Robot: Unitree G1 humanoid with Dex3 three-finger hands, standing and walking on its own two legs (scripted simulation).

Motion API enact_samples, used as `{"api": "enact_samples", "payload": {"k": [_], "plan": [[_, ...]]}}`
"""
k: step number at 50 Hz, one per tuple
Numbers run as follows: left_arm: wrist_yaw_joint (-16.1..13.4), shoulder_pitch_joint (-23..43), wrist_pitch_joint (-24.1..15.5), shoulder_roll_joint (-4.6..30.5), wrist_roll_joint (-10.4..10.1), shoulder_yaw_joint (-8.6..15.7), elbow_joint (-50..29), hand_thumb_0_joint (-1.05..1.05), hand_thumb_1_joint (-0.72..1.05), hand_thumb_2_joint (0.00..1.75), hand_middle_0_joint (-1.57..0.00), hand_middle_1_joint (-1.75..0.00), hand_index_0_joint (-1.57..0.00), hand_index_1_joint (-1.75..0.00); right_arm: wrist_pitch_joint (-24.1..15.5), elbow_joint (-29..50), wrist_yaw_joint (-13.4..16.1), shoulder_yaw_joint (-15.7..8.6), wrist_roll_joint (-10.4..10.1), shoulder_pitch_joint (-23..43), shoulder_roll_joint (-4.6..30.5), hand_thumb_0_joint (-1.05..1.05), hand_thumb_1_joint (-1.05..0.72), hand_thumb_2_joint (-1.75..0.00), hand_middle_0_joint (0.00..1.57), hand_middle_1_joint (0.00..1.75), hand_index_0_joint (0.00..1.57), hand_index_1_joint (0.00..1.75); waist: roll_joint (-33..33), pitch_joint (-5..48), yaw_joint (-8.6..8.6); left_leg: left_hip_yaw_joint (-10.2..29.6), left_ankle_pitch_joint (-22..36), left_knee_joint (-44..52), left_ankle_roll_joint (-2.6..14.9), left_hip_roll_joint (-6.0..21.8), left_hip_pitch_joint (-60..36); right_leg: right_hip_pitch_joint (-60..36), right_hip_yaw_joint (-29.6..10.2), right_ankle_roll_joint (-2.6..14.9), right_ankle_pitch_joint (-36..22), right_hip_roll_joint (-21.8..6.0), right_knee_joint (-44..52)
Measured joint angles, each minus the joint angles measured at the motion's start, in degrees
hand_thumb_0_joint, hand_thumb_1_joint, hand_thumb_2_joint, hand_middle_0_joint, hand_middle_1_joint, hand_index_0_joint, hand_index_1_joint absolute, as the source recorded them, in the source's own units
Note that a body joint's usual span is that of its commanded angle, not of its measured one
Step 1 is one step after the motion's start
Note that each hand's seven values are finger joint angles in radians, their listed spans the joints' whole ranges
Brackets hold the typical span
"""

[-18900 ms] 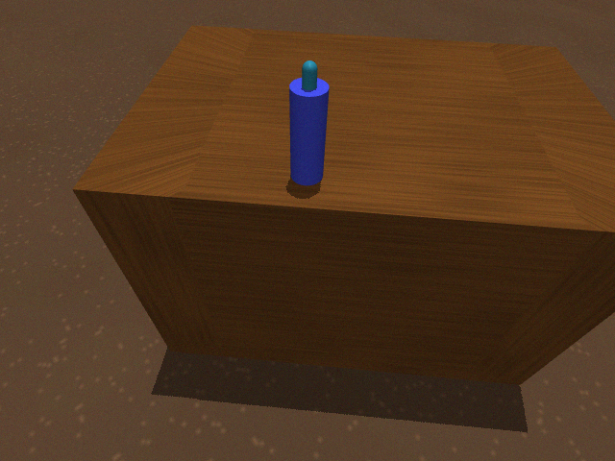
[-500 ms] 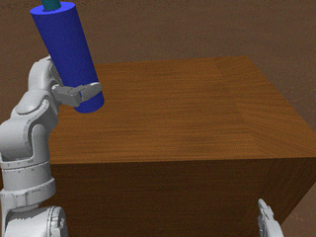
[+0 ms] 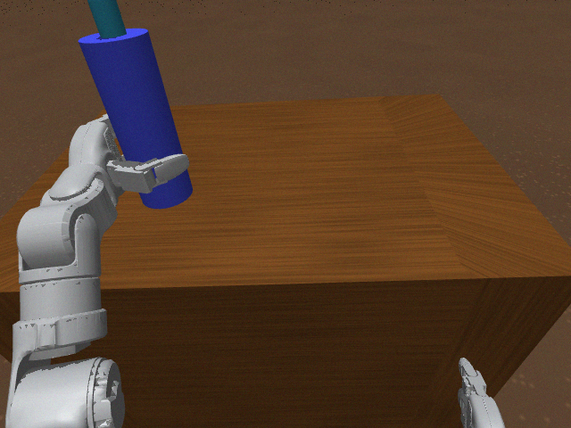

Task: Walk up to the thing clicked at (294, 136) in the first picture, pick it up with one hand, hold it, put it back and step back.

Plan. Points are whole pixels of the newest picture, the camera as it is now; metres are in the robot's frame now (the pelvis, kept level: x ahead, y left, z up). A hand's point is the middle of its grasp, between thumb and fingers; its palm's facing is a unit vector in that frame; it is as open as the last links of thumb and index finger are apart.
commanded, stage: crouch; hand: left
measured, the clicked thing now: (138, 108) +0.37 +0.16 +0.32
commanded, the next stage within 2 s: lower in 0.90 s
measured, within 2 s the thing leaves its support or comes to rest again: neither
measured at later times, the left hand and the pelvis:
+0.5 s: hand (151, 171) +0.43 +0.20 +0.20, palm faces +0.19 -0.98 +0.02, open 9.9 cm; pelvis +0.01 +0.01 +0.00, yaw -1 degrees
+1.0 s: hand (155, 182) +0.45 +0.21 +0.17, palm faces +0.22 -0.97 +0.02, open 9.9 cm; pelvis +0.03 +0.01 +0.00, yaw -1 degrees
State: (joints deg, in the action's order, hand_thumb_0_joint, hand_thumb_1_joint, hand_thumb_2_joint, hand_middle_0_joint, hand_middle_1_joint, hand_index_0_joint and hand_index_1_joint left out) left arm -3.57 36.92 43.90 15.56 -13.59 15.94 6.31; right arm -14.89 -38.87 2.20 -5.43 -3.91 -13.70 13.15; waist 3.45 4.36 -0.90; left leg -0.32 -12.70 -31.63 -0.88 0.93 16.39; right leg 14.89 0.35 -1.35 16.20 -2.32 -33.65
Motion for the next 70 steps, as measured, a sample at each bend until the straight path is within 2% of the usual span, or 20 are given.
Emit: {"api": "enact_samples", "payload": {"k": [6,11,17,22,30,37,52,58,70], "plan": [[-0.7,-0.97,-7.61,0.24,1.53,0.35,5.56,-0.01,-0.5,1.07,-0.8,-1.14,-0.82,-1.14,-1.36,0.45,1.3,0.73,0.77,-0.24,-0.65,-0.01,0.55,-0.05,0.06,0.05,0.06,0.05,-1.16,-1.6,1.08,-0.1,0.17,-0.5,-0.12,0.3,1.69,1.72,-0.14,0.12,-0.34,0.3,-0.35],[0.19,-1.57,-14.89,1.34,2.71,0.75,8.87,-0.01,-0.5,1.07,-0.8,-1.14,-0.82,-1.14,-2.31,-0.28,2.29,0.84,1.28,-0.51,-0.66,-0.01,0.55,-0.05,0.06,0.05,0.06,0.05,-1.72,-2.15,1.69,-0.16,-0.21,-1.28,-0.18,0.62,3.04,2.87,-0.23,0.14,-0.37,0.62,-0.52],[1.37,-1.25,-20.45,2.38,3.09,0.83,13.48,-0.01,-0.5,1.07,-0.8,-1.14,-0.82,-1.14,-2.73,-2.24,2.83,0.86,1.72,0.61,-0.32,-0.01,0.55,-0.05,0.06,0.05,0.06,0.05,-1.37,-1.5,1.84,-0.3,-0.87,-1.84,0.01,0.73,3.85,3.38,-0.38,-0.06,-0.19,0.72,-0.29],[2.26,-0.92,-23.46,2.56,2.95,0.88,16.85,-0.01,-0.5,1.07,-0.8,-1.14,-0.82,-1.14,-2.87,-2.14,2.76,0.83,1.87,1.36,-0.37,-0.01,0.55,-0.05,0.06,0.05,0.06,0.05,-1.05,-0.85,1.71,-0.56,-1.29,-1.73,0.28,0.55,3.91,3.41,-0.61,-0.32,0.06,0.53,0.02],[2.7,-2.75,-26.65,1.92,3.31,1.2,17.91,-0.01,-0.5,1.07,-0.8,-1.14,-0.82,-1.14,-2.3,0.45,1.69,0.82,1.98,-0.45,-0.8,-0.01,0.55,-0.05,0.06,0.05,0.06,0.05,-1.59,-0.86,1.58,-0.82,-1.89,-1.44,0.37,0.49,3.78,3.29,-0.83,-0.41,0.49,0.45,0.47],[2.66,-3.31,-30.17,2.07,4.14,1.28,19.06,-0.01,-0.5,1.07,-0.8,-1.14,-0.82,-1.14,-1.27,1.11,1.51,0.85,2.1,-0.65,-0.7,-0.01,0.54,-0.05,0.06,0.05,0.06,0.05,-2.16,-1.56,2.01,-0.77,-2.31,-1.61,0.31,0.66,4.01,3.34,-0.77,-0.38,0.68,0.61,0.71],[3.23,-4.37,-35.87,2.3,4.21,1.97,22.94,-0.01,-0.5,1.07,-0.8,-1.15,-0.81,-1.14,1.38,2.31,1.09,1.31,2.35,-0.43,-1.06,-0.01,0.53,-0.05,0.06,0.05,0.06,0.05,-2.04,-1.02,2.54,-0.47,-2.86,-1.54,0.25,0.87,4.12,3.08,-0.45,-0.33,0.98,0.82,1.4],[3.9,-3.8,-38.3,2.75,4.34,1.88,27.24,-0.01,-0.5,1.08,-0.8,-1.14,-0.82,-1.14,2.38,2.41,0.7,1.33,2.3,0.53,-1.01,-0.01,0.53,-0.05,0.06,0.05,0.06,0.05,-2.28,-1.62,2.91,-0.44,-2.54,-1.61,0.23,0.8,5.07,4.12,-0.43,-0.27,0.8,0.77,1.09],[3.62,-4.23,-47.2,2.89,4.65,2.32,32.46,-0.01,-0.51,1.08,-0.82,-1.13,-0.83,-1.13,4.53,5.18,1.0,1.56,3.07,-0.12,-0.75,-0.01,0.52,-0.05,0.06,0.05,0.06,0.05,-3.58,-1.85,4.23,-0.3,-3.31,-4.62,0.07,1.3,9.63,8.58,-0.44,-0.11,1.36,1.26,-1.6]]}}
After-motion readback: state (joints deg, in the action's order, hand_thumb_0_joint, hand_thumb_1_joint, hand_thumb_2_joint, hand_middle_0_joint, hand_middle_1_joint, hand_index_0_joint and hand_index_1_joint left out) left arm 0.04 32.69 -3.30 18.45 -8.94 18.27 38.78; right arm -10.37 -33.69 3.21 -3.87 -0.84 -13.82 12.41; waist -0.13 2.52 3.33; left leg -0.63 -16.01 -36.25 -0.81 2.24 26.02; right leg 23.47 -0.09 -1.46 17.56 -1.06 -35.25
